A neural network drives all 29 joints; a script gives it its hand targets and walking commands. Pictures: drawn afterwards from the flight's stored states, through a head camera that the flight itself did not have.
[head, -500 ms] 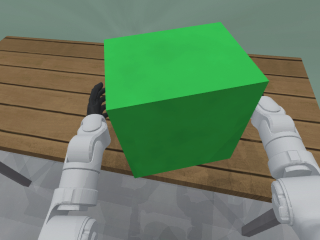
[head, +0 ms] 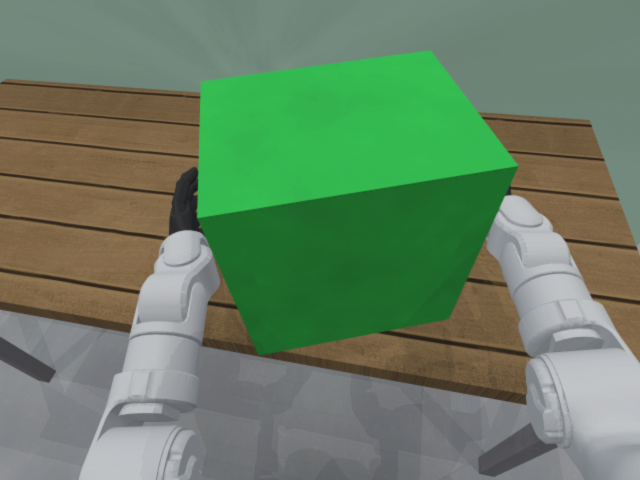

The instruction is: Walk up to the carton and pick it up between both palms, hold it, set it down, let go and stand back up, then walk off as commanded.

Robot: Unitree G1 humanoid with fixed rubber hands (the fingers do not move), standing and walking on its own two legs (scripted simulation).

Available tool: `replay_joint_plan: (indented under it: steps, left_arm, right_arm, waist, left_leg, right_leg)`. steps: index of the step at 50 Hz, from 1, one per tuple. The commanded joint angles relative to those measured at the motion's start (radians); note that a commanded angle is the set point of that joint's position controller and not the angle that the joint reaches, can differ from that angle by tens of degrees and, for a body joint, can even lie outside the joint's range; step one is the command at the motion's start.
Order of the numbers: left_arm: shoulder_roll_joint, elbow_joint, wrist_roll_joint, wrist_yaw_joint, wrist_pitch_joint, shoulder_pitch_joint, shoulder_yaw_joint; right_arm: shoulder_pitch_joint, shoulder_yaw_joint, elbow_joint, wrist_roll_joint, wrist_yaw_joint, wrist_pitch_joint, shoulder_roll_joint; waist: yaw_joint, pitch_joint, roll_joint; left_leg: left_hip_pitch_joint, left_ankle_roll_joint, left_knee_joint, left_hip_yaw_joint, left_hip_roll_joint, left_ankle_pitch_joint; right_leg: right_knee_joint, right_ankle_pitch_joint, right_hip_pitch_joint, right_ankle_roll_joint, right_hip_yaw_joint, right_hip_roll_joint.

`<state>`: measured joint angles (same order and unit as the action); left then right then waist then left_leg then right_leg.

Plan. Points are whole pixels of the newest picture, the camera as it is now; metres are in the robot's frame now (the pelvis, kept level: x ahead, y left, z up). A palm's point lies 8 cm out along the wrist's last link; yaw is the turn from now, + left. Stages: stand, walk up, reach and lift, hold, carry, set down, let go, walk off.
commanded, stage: reach and lift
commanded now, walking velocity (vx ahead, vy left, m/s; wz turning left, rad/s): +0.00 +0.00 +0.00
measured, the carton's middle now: (338, 213) +0.45 +0.04 +0.09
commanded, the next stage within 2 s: none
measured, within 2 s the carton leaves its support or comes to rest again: leaves its support in 1.00 s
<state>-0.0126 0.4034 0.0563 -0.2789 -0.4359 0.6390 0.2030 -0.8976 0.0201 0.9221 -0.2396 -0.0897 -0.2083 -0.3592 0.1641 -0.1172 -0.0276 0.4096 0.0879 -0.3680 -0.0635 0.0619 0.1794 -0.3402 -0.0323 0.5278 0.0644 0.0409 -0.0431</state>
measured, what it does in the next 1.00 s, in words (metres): stands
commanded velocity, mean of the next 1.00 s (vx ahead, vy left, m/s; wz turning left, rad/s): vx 0.00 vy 0.00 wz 0.00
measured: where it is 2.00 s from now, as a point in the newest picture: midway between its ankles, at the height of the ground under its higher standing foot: outside the picture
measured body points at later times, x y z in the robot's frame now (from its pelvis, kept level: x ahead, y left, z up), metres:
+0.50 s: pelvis +0.01 +0.01 +0.00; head +0.04 -0.01 +0.45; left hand +0.39 +0.22 +0.11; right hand +0.48 -0.14 +0.11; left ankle -0.01 +0.18 -0.74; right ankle +0.07 -0.07 -0.74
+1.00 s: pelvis +0.02 +0.01 +0.00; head +0.04 -0.01 +0.45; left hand +0.39 +0.23 +0.12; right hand +0.48 -0.14 +0.12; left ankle -0.01 +0.18 -0.74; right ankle +0.07 -0.07 -0.74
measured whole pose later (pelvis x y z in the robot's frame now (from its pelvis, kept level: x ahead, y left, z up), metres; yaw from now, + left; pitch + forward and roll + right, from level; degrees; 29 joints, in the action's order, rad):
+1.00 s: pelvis +0.02 +0.01 +0.00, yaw +2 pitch +12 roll +0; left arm 0.06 0.40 -0.07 -0.23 -0.44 0.58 0.29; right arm -0.88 0.05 1.04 -0.14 -0.13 -0.14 -0.31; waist 0.11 -0.19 -0.03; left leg 0.37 0.08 -0.34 -0.10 0.06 0.18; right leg -0.28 -0.03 0.46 0.05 0.07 -0.03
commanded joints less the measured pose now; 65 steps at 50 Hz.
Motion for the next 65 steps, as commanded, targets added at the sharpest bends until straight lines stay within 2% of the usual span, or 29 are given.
replay_joint_plan:
  steps: [1, 4, 7, 10, 12, 16, 22, 29, 38, 49, 56, 63, 65]
  left_arm:
    - [0.108, -0.195, -0.003, 0.073, 0.087, 0.551, -0.123]
    - [0.227, -0.188, -0.035, 0.104, 0.109, 0.598, -0.142]
    - [0.479, -0.163, -0.096, 0.175, 0.133, 0.677, -0.195]
    - [0.487, -0.145, -0.106, 0.188, 0.134, 0.685, -0.219]
    - [0.483, -0.12, -0.106, 0.187, 0.137, 0.678, -0.223]
    - [0.483, -0.086, -0.099, 0.182, 0.152, 0.71, -0.219]
    - [0.507, -0.074, -0.097, 0.172, 0.162, 0.729, -0.236]
    - [0.532, -0.09, -0.092, 0.161, 0.147, 0.711, -0.266]
    - [0.553, -0.152, -0.066, 0.156, 0.13, 0.732, -0.3]
    - [0.571, -0.302, -0.025, 0.155, 0.073, 0.763, -0.372]
    - [0.574, -0.353, -0.008, 0.17, 0.009, 0.784, -0.406]
    - [0.548, -0.312, -0.025, 0.194, -0.041, 0.811, -0.375]
    - [0.541, -0.283, -0.034, 0.201, -0.05, 0.811, -0.358]
  right_arm:
    - [-0.587, -0.009, -0.231, 0.035, -0.022, 0.084, 0.098]
    - [-0.614, -0.003, -0.208, 0.091, -0.064, 0.1, 0.225]
    - [-0.672, -0.012, -0.143, 0.177, -0.146, 0.125, 0.508]
    - [-0.667, -0.007, -0.098, 0.197, -0.16, 0.157, 0.529]
    - [-0.666, -0.01, -0.086, 0.196, -0.162, 0.176, 0.535]
    - [-0.679, -0.029, -0.057, 0.181, -0.165, 0.196, 0.558]
    - [-0.696, -0.043, -0.045, 0.157, -0.167, 0.214, 0.572]
    - [-0.703, -0.061, -0.081, 0.127, -0.164, 0.215, 0.566]
    - [-0.738, -0.087, -0.169, 0.104, -0.158, 0.199, 0.585]
    - [-0.767, -0.144, -0.293, 0.049, -0.138, 0.15, 0.618]
    - [-0.786, -0.15, -0.342, 0.026, -0.118, 0.101, 0.632]
    - [-0.801, -0.113, -0.304, 0.027, -0.104, 0.058, 0.636]
    - [-0.808, -0.101, -0.285, 0.029, -0.103, 0.052, 0.639]
  waist:
    - [-0.001, -0.62, 0.139]
    - [-0.002, -0.638, 0.139]
    - [-0.011, -0.669, 0.137]
    - [-0.035, -0.689, 0.138]
    - [-0.044, -0.658, 0.145]
    - [-0.033, -0.595, 0.15]
    - [-0.034, -0.606, 0.123]
    - [-0.041, -0.617, 0.095]
    - [-0.042, -0.673, 0.115]
    - [-0.066, -0.779, 0.124]
    - [-0.098, -0.759, 0.117]
    - [-0.12, -0.652, 0.09]
    - [-0.117, -0.615, 0.085]
  left_leg:
    - [0.071, -0.06, 0.047, 0.084, -0.064, -0.15]
    - [0.054, -0.059, 0.053, 0.087, -0.068, -0.157]
    - [0.026, -0.054, 0.063, 0.091, -0.079, -0.168]
    - [0.018, -0.048, 0.061, 0.093, -0.088, -0.198]
    - [0.002, -0.047, 0.061, 0.089, -0.088, -0.22]
    - [0.002, -0.053, 0.07, 0.087, -0.085, -0.196]
    - [-0.016, -0.05, 0.066, 0.078, -0.08, -0.217]
    - [-0.06, -0.047, 0.051, 0.063, -0.078, -0.271]
    - [-0.065, -0.053, 0.045, 0.054, -0.084, -0.288]
    - [-0.087, -0.051, 0.024, 0.036, -0.096, -0.352]
    - [-0.1, -0.045, 0.03, 0.027, -0.097, -0.329]
    - [-0.109, -0.041, 0.059, 0.028, -0.093, -0.252]
    - [-0.11, -0.043, 0.068, 0.029, -0.091, -0.227]
  right_leg:
    - [-0.022, 0.058, -0.688, -0.094, -0.065, 0.048]
    - [-0.02, 0.056, -0.689, -0.089, -0.052, 0.045]
    - [-0.02, 0.068, -0.699, -0.083, -0.03, 0.045]
    - [-0.025, 0.152, -0.738, -0.086, -0.013, 0.035]
    - [-0.023, 0.19, -0.739, -0.088, 0.001, 0.026]
    - [-0.006, 0.149, -0.715, -0.088, 0.002, 0.024]
    - [0.003, 0.14, -0.69, -0.081, 0.007, 0.019]
    - [0.013, 0.143, -0.656, -0.07, 0.016, 0.01]
    - [0.011, 0.167, -0.664, -0.073, 0.014, 0.01]
    - [-0.016, 0.32, -0.726, -0.084, 0.01, 0.008]
    - [-0.019, 0.343, -0.751, -0.088, 0.006, 0.013]
    - [0.0, 0.256, -0.74, -0.088, -0.002, 0.024]
    - [0.009, 0.217, -0.73, -0.086, -0.005, 0.027]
